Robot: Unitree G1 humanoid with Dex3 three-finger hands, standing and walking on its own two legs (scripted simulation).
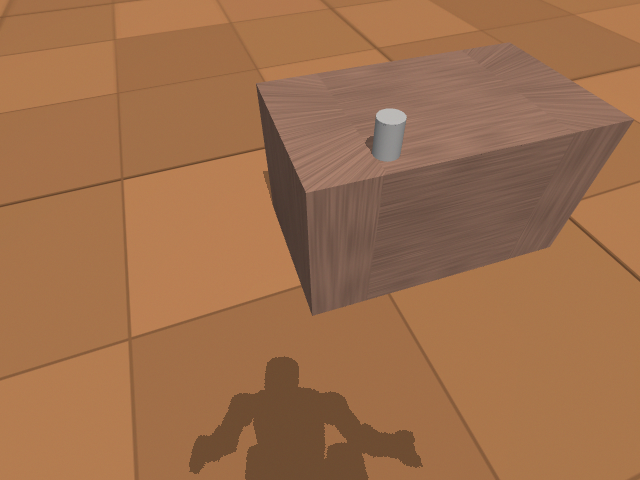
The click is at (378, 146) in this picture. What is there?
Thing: squat round
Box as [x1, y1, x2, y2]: [372, 108, 406, 161]
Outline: 391,108 382,109 378,111 375,119 372,154 376,158 385,161 396,159 399,156 406,118 403,112
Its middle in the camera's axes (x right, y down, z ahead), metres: +0.19 -0.29 +1.05
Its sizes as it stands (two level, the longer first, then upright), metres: 0.079 0.079 0.114
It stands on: a support 0.60 m high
